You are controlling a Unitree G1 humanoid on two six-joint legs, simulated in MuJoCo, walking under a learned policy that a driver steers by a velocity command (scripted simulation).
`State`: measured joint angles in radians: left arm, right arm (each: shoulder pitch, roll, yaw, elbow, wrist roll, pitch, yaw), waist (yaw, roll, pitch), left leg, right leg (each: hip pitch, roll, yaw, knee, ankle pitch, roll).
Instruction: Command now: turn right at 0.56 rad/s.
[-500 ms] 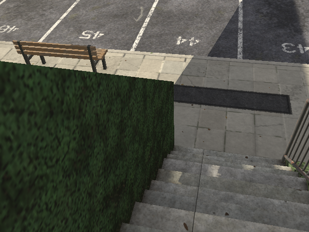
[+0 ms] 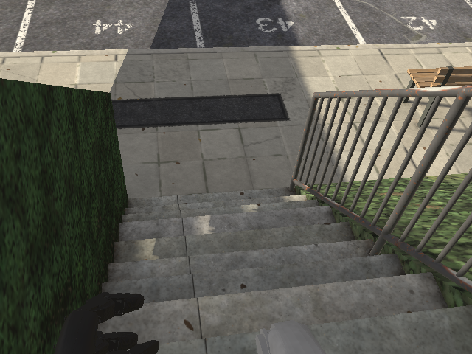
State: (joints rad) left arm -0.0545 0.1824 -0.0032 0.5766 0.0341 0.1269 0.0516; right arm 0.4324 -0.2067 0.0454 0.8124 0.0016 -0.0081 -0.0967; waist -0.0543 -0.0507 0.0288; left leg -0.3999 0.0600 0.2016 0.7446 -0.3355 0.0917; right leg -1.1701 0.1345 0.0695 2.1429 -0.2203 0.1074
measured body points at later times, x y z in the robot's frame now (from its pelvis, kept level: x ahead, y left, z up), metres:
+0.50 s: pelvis +0.08 -0.05 -0.01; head +0.04 -0.08 +0.43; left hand +0.20 +0.20 -0.11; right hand +0.12 -0.36 -0.13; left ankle +0.18 +0.09 -0.63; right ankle +0.06 -0.14 -0.71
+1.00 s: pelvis +0.29 -0.03 -0.19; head +0.30 +0.00 +0.26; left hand +0.52 +0.12 -0.33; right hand +0.13 -0.23 -0.32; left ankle +0.28 +0.07 -0.89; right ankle +0.20 -0.14 -0.63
